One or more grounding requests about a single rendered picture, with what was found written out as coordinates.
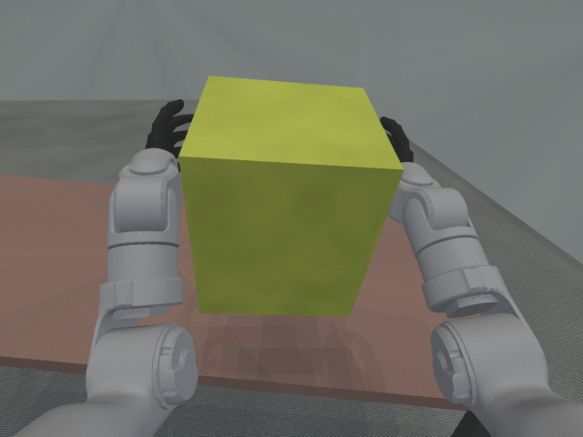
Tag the robot left hand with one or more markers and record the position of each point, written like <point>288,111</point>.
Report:
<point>162,135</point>

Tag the robot left upper arm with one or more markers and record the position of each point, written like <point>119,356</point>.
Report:
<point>136,377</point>

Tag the carton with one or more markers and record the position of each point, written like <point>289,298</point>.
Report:
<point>287,187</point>

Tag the right robot forearm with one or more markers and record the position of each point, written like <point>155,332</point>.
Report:
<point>458,279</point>

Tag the robot right upper arm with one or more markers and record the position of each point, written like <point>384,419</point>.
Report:
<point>492,365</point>

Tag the table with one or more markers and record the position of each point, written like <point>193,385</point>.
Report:
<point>53,259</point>

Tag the left robot forearm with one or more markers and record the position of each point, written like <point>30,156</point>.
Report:
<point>142,241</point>

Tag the robot right hand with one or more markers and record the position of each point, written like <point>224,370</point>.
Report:
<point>398,140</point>

